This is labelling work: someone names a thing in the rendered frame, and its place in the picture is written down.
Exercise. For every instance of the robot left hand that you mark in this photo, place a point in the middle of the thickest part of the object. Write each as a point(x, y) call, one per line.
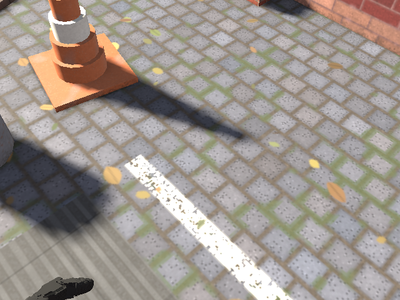
point(61, 289)

